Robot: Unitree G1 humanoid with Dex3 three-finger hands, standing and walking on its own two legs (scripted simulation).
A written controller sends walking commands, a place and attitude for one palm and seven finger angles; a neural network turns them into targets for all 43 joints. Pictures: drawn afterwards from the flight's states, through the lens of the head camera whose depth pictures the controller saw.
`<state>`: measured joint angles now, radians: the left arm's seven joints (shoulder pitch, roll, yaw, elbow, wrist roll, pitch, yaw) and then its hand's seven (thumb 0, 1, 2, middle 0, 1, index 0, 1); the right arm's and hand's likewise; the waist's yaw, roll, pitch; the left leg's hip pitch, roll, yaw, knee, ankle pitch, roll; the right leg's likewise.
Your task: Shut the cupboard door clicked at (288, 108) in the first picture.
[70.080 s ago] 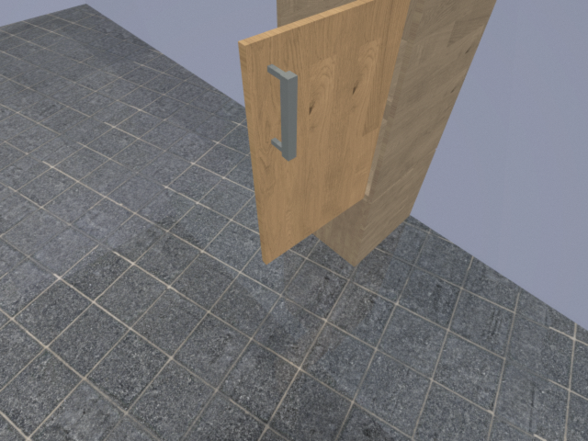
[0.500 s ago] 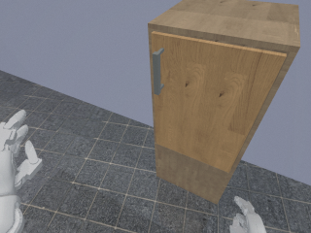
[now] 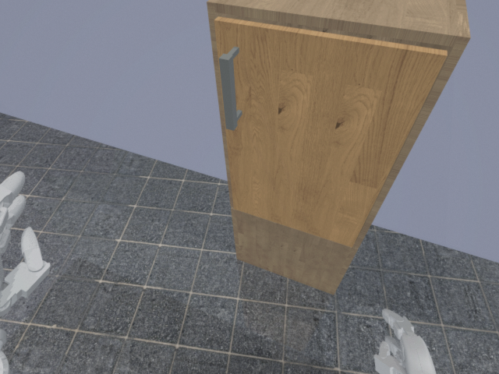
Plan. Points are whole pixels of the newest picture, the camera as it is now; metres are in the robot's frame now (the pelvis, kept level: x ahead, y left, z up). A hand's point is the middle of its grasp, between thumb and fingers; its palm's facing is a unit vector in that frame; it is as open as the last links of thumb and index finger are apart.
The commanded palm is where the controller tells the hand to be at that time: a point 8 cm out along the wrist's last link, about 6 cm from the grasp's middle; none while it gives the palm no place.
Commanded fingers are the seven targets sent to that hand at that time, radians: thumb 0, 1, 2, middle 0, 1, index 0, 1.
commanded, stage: step back with the hand held close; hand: left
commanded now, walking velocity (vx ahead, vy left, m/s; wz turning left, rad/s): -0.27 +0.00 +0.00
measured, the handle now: (233, 90) +0.61 +0.08 +0.13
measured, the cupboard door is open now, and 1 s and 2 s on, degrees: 0 0 0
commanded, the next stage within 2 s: stop stepping back and stand still in 0.84 s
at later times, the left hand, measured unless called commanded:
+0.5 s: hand (1, 351) +0.12 +0.25 +0.16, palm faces +0.46 -0.77 -0.43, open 7.4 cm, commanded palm +0.05 +0.29 +0.18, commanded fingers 0.00 0.90 0.90 -0.20 -0.30 -0.20 -0.30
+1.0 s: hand out of the picture -0.03 +0.24 +0.19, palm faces +0.57 -0.67 -0.49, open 7.4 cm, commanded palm -0.11 +0.29 +0.18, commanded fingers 0.00 0.90 0.90 -0.20 -0.30 -0.20 -0.30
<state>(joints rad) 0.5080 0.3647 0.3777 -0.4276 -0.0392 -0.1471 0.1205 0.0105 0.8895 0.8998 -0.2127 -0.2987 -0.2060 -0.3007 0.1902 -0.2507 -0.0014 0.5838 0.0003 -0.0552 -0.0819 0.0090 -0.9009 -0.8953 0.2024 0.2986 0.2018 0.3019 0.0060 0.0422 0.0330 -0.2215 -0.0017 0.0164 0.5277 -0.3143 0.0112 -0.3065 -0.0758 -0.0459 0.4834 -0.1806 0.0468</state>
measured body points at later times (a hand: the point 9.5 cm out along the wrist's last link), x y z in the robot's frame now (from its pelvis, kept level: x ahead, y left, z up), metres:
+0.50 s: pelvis -0.09 -0.01 -0.02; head -0.08 -0.01 +0.43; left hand +0.09 +0.29 +0.18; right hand +0.07 -0.25 -0.10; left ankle -0.03 +0.11 -0.73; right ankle +0.04 -0.15 -0.73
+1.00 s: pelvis -0.19 -0.04 -0.04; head -0.19 -0.02 +0.41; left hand -0.06 +0.28 +0.21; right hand +0.00 -0.24 -0.11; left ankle -0.03 +0.13 -0.73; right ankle -0.13 -0.15 -0.71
